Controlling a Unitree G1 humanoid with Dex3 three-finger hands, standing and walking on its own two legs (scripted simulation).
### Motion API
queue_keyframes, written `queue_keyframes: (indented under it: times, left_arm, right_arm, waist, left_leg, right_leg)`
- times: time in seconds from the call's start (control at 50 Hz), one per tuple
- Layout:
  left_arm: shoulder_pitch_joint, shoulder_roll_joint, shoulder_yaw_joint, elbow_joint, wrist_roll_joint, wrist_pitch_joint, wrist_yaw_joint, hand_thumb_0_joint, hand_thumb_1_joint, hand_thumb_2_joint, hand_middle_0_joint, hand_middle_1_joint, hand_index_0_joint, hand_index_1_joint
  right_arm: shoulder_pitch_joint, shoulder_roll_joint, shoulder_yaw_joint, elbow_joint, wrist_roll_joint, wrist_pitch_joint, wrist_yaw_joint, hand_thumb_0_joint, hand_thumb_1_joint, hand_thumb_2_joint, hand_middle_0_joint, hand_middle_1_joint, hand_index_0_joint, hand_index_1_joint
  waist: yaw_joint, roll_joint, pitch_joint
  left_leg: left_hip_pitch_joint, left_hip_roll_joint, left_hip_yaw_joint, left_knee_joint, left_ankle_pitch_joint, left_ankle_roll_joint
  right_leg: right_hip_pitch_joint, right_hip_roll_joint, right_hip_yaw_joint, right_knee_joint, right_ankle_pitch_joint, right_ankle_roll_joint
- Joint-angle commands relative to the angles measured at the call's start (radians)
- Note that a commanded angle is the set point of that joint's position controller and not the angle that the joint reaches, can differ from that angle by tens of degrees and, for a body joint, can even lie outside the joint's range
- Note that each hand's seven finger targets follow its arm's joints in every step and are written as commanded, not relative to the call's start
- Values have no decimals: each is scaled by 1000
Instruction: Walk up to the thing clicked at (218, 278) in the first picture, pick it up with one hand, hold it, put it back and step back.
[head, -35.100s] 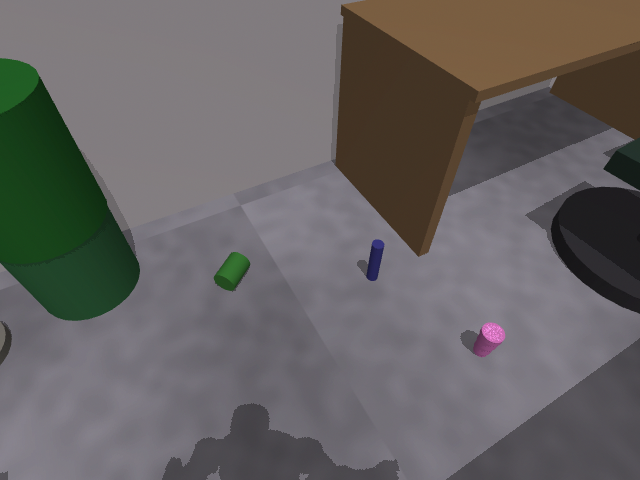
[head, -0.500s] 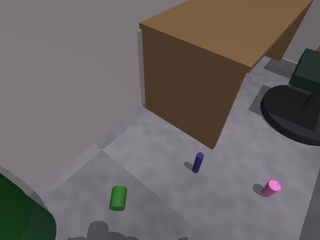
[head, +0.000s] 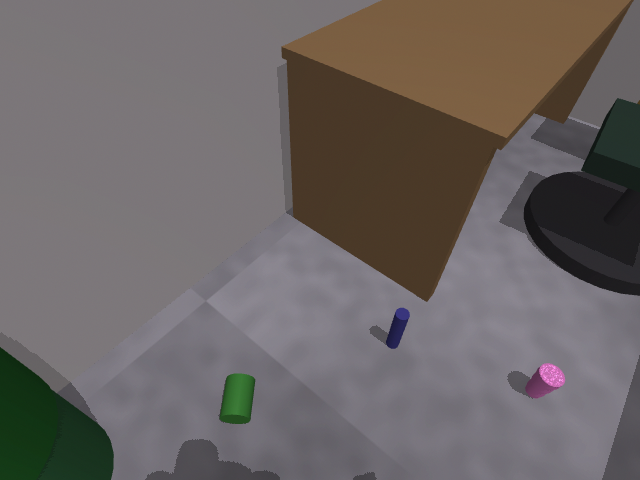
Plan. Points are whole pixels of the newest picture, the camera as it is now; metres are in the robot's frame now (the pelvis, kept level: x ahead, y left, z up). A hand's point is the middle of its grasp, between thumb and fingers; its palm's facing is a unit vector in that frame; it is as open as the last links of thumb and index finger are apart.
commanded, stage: walk up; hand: left
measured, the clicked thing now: (238, 398) +0.48 +0.24 -0.74
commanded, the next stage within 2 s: none
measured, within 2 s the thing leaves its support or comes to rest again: neither
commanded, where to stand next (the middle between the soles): +0.10 -0.01 m, yaw +0 degrees
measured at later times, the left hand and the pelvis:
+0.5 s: hand out of the picture +0.15 +0.31 -0.17, palm faces -0.04 -0.93 -0.37, open 7.4 cm; pelvis +0.08 +0.03 -0.01, yaw -1 degrees
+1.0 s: hand (147, 462) +0.19 +0.25 -0.16, palm faces +0.02 -0.92 -0.39, open 7.4 cm; pelvis +0.05 -0.01 -0.03, yaw +4 degrees
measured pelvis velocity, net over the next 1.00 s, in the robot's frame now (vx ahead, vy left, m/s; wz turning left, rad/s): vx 0.05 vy -0.01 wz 0.06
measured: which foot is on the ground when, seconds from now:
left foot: down 0.00-0.68, up 0.70-0.98, down 1.00-1.00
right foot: down 0.00-0.28, up 0.30-0.64, down 0.66-1.00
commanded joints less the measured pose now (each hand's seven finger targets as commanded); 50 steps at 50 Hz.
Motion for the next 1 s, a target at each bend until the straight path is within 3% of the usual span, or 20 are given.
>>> queue_keyframes:
  times: [0.0, 0.04, 0.06, 0.1, 0.18, 0.22, 0.24, 0.26, 0.28, 0.36, 0.46, 0.56, 0.62, 0.64, 0.66, 0.68, 0.76, 0.9, 0.96, 0.98]
  left_arm:
    - [55, 260, 62, -90, 20, -35, 2, 0, 900, 900, -200, -300, -200, -300]
    - [126, 288, 83, -84, 35, -37, 0, 0, 900, 900, -200, -300, -200, -300]
    - [121, 308, 96, -105, 39, -42, 5, 0, 900, 900, -200, -300, -200, -300]
    - [123, 304, 105, -136, 41, -59, 13, 0, 900, 900, -200, -300, -200, -300]
    - [15, 310, 111, -228, 45, -57, -6, 0, 900, 900, -200, -300, -200, -300]
    - [-13, 240, 83, -248, 32, -32, -11, 0, 900, 900, -200, -300, -200, -300]
    - [46, 176, 63, -248, 23, -21, -10, 0, 900, 900, -200, -300, -200, -300]
    - [87, 122, 50, -262, 11, -13, -6, 0, 900, 900, -200, -300, -200, -300]
    - [115, 236, 83, -230, 12, -2, 9, 0, 900, 900, -200, -300, -200, -300]
    - [156, 253, 84, -204, 2, 12, 9, 0, 900, 900, -200, -300, -200, -300]
    - [92, 216, 85, -257, -1, 55, 7, 0, 900, 900, -200, -300, -200, -300]
    - [112, 219, 94, -278, -10, 61, 7, 0, 900, 900, -200, -300, -200, -300]
    - [115, 258, 113, -286, 9, 40, 9, 0, 900, 900, -200, -300, -200, -300]
    - [98, 336, 134, -308, 18, 31, 11, 0, 900, 900, -200, -300, -200, -300]
    - [54, 363, 126, -345, 12, 32, 15, 0, 900, 900, -200, -300, -200, -300]
    - [49, 367, 125, -368, 19, 28, 21, 0, 900, 900, -200, -300, -200, -300]
    - [-59, 271, 118, -422, 22, 40, 38, 0, 900, 900, -200, -300, -200, -300]
    - [42, 303, 125, -381, 27, 14, 41, 0, 900, 900, -200, -300, -200, -300]
    - [-22, 306, 116, -377, 10, 18, 37, 0, 900, 900, -200, -300, -200, -300]
    - [-4, 261, 102, -373, 6, 20, 38, 0, 900, 900, -200, -300, -200, -300]
  right_arm:
    - [28, -288, -80, -90, -17, -22, 7, 0, -900, -900, 200, 300, 200, 300]
    - [-30, -273, -86, -132, -32, -11, 21, 0, -900, -900, 200, 300, 200, 300]
    - [-59, -231, -84, -159, -32, -9, 28, 0, -900, -900, 200, 300, 200, 300]
    - [-60, -230, -94, -184, -40, -20, 32, 0, -900, -900, 200, 300, 200, 300]
    - [76, -222, -106, -206, -28, -34, 48, 0, -900, -900, 200, 300, 200, 300]
    - [194, -220, -123, -151, -30, -47, 25, 0, -900, -900, 200, 300, 200, 300]
    - [257, -266, -136, -139, -35, -58, 5, 0, -900, -900, 200, 300, 200, 300]
    - [296, -380, -154, -160, -46, -70, -11, 0, -900, -900, 200, 300, 200, 300]
    - [251, -434, -165, -188, -25, -72, -13, 0, -900, -900, 200, 300, 200, 300]
    - [161, -320, -118, -237, -15, -85, -43, 0, -900, -900, 200, 300, 200, 300]
    - [157, -324, -112, -263, -6, -55, -73, 0, -900, -900, 200, 300, 200, 300]
    - [62, -311, -105, -334, 0, -4, -64, 0, -900, -900, 200, 300, 200, 300]
    - [90, -268, -89, -347, 18, 24, -54, 0, -900, -900, 200, 300, 200, 300]
    - [136, -216, -76, -354, 29, 31, -54, 0, -900, -900, 200, 300, 200, 300]
    - [138, -207, -75, -351, 36, 48, -71, 0, -900, -900, 200, 300, 200, 300]
    - [142, -245, -94, -342, 25, 57, -82, 0, -900, -900, 200, 300, 200, 300]
    - [209, -267, -98, -315, 32, 49, -75, 0, -900, -900, 200, 300, 200, 300]
    - [150, -269, -86, -299, -19, 22, -38, 0, -900, -900, 200, 300, 200, 300]
    - [253, -251, -96, -251, -38, 16, -16, 0, -900, -900, 200, 300, 200, 300]
    - [245, -284, -105, -254, -52, 12, -12, 0, -900, -900, 200, 300, 200, 300]
  waist:
    - [-4, 11, -175]
    - [42, -41, -20]
    - [56, -155, 60]
    - [60, -116, 107]
    - [-18, -198, 17]
    - [-81, -101, -1]
    - [-93, 65, -41]
    - [-87, 287, -62]
    - [-66, 162, -57]
    - [-7, 92, -19]
    - [-12, 148, -21]
    - [7, 201, -86]
    - [22, 60, -133]
    - [15, -176, -146]
    - [20, -277, -148]
    - [21, -229, -151]
    - [-14, -174, -173]
    - [52, -221, -151]
    - [-37, -172, -101]
    - [-32, -21, -74]
  left_leg:
    - [100, 48, -82, -25, -479, 62]
    - [-158, 13, -47, 78, -562, 40]
    - [-265, -15, 26, 259, -358, 17]
    - [-364, 53, -38, 357, -244, 8]
    - [-93, 63, 1, 204, -302, 24]
    - [203, -17, 74, 49, -102, 7]
    - [317, 45, -30, -35, -112, 18]
    - [317, 312, -463, -154, -165, 107]
    - [182, 390, -562, -145, -226, 220]
    - [134, 297, -250, -32, 172, 194]
    - [70, 285, -108, 87, 706, 226]
    - [10, 216, -43, 200, 483, 184]
    - [-47, 134, -12, 408, 255, 97]
    - [-154, 17, 26, 621, -65, 36]
    - [-206, -102, -22, 810, -601, 33]
    - [-176, -89, -123, 943, -635, 28]
    - [-211, -101, -126, 1022, -450, -10]
    - [-173, -29, -35, 408, -499, 1]
    - [71, -45, -2, 149, -268, 64]
    - [93, 37, -162, 31, -350, 92]
  right_leg:
    - [-24, -60, 78, -65, -364, -82]
    - [-25, -133, 212, -125, -600, -129]
    - [5, -234, 321, -220, -599, -173]
    - [79, -315, 370, -242, -315, -240]
    - [-38, -229, 196, -145, -260, -201]
    - [-231, -123, 42, 103, -60, -145]
    - [-323, -46, -38, 344, -52, -104]
    - [-471, 87, 5, 547, -335, -50]
    - [-387, 15, 151, 623, -373, -72]
    - [-376, -30, 196, 648, -266, -61]
    - [-328, 22, 133, 660, -206, -30]
    - [-213, 14, 25, 436, -135, -37]
    - [-73, -15, 49, 176, 249, -73]
    - [-44, -218, 304, 134, 582, -145]
    - [-106, -374, 472, 77, 739, -320]
    - [-169, -393, 526, 93, 710, -372]
    - [-162, -234, 254, 184, 479, -284]
    - [-42, -274, 350, 102, -86, -262]
    - [-288, -238, 268, 149, -73, -163]
    - [-387, -172, 205, 257, -147, -105]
